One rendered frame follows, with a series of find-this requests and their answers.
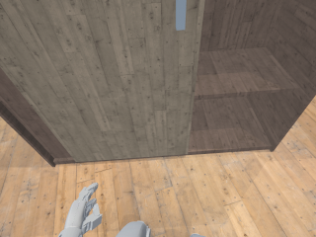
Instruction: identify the left robot hand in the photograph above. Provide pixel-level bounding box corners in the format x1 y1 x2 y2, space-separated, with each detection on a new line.
64 182 103 235

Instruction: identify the left robot thigh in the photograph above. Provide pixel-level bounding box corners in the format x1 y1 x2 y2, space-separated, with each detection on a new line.
116 221 151 237

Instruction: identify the handle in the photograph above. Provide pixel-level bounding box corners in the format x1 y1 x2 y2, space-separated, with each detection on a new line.
176 0 187 31

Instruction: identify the wardrobe door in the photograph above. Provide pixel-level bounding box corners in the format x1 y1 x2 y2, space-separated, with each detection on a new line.
0 67 71 159
0 0 205 162

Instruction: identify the robot left forearm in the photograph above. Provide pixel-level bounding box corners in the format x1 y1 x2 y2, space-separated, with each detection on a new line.
58 227 83 237

